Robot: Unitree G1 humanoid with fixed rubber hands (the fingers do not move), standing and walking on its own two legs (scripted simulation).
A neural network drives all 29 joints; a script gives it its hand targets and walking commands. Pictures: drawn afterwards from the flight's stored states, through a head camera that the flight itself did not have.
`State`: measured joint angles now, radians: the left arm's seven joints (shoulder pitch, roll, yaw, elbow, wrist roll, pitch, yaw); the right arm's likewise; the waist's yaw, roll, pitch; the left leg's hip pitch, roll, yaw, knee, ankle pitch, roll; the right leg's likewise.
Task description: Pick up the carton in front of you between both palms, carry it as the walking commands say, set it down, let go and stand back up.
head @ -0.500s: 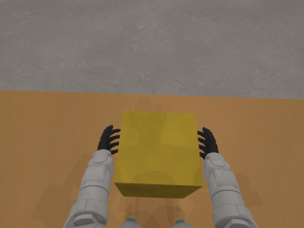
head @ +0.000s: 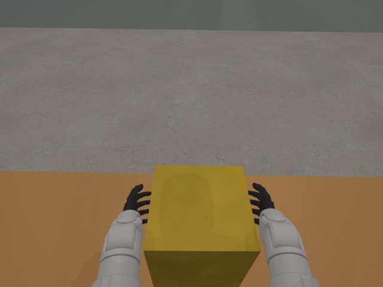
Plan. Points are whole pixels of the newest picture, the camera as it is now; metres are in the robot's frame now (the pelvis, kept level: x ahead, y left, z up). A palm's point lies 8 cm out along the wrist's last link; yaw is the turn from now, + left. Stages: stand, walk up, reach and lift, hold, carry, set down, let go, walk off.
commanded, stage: reach and lift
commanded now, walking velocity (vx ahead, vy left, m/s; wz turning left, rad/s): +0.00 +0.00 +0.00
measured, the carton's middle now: (197, 229) +0.30 +0.00 -0.06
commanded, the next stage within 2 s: hold in 0.90 s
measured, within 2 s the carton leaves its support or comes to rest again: neither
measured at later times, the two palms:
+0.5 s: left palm (130, 212) +0.30 +0.15 +0.03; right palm (266, 210) +0.29 -0.15 +0.03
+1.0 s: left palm (129, 208) +0.30 +0.15 +0.05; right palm (268, 207) +0.29 -0.15 +0.05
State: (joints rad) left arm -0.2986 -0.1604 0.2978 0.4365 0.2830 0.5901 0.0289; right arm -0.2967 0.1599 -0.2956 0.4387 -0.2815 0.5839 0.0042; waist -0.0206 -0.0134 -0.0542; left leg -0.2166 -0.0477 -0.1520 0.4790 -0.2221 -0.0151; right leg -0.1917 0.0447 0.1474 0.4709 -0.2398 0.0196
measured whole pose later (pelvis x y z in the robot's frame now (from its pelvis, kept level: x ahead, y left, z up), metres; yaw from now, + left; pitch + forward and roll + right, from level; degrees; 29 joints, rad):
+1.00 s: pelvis +0.01 +0.00 +0.01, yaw +0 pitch -6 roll +0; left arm -0.27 -0.15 0.24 0.28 0.28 0.72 0.02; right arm -0.27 0.15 -0.23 0.30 -0.28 0.70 0.01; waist -0.01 -0.02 -0.01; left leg -0.08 -0.04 -0.14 0.38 -0.19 -0.01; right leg -0.06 0.04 0.14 0.37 -0.21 0.01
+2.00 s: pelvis +0.01 +0.00 +0.01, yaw +0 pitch -7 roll +0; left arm -0.25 -0.15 0.21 0.22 0.27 0.78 0.02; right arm -0.24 0.15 -0.20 0.22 -0.28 0.78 0.02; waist -0.01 -0.01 0.01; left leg -0.04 -0.04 -0.13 0.34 -0.17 -0.01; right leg -0.02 0.03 0.14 0.33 -0.19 0.02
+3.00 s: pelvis +0.37 -0.06 -0.01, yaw +0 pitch +4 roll -2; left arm -0.09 -0.13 0.07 -0.39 0.07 1.23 0.14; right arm -0.07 0.13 -0.10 -0.43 -0.04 1.26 -0.13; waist 0.01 0.01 -0.12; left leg -0.36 0.08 0.06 1.13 -0.44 0.01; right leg -0.39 -0.02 -0.25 0.54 -0.23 -0.08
